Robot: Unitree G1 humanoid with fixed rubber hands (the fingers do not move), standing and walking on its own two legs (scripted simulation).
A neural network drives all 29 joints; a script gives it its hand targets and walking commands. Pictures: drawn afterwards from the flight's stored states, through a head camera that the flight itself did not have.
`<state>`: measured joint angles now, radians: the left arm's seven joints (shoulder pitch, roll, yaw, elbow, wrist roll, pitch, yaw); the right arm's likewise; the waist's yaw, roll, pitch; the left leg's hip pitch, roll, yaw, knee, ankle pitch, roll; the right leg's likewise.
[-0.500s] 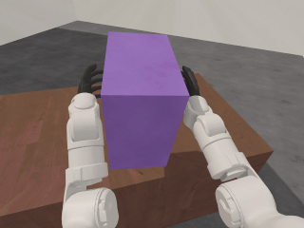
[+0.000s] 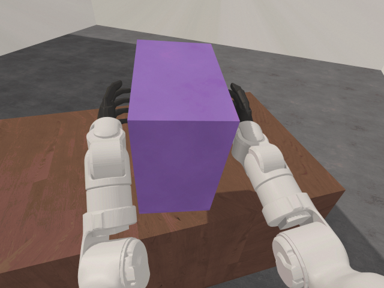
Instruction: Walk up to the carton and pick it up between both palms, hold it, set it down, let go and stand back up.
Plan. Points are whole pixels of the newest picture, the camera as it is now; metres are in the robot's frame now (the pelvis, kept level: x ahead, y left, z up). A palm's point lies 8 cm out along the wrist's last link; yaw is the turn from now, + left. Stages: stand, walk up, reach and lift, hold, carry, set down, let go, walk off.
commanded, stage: hold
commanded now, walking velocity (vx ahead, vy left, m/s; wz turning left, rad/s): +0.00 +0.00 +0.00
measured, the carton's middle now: (175, 128) +0.42 +0.02 +0.16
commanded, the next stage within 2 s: set down in 1.44 s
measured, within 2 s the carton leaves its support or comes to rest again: neither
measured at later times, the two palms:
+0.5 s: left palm (113, 121) +0.37 +0.14 +0.22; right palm (243, 121) +0.37 -0.12 +0.21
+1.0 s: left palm (110, 123) +0.37 +0.15 +0.22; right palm (241, 123) +0.36 -0.11 +0.21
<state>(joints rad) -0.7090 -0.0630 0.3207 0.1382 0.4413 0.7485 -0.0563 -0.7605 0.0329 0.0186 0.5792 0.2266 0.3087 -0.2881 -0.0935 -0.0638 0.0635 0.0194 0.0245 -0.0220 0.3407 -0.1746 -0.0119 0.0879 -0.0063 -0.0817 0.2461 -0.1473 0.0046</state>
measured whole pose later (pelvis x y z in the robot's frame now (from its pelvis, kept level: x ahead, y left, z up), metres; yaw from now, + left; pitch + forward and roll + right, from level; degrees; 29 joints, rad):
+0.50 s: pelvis +0.00 +0.00 +0.00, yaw +0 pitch -11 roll -1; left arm -0.73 -0.07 0.34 0.16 0.46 0.77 -0.05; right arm -0.79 0.03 0.00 0.61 0.21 0.32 -0.27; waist -0.10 -0.08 0.08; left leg 0.04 0.03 -0.02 0.32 -0.17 -0.02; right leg 0.10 0.00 -0.08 0.24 -0.15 0.00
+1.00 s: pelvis +0.00 +0.00 +0.00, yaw +0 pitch -11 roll -1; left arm -0.70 -0.06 0.31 0.13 0.44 0.76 -0.03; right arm -0.76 0.03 0.01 0.59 0.22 0.29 -0.27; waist -0.10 -0.08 0.07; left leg 0.02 0.02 -0.02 0.34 -0.17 -0.01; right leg 0.09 -0.01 -0.08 0.24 -0.14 0.01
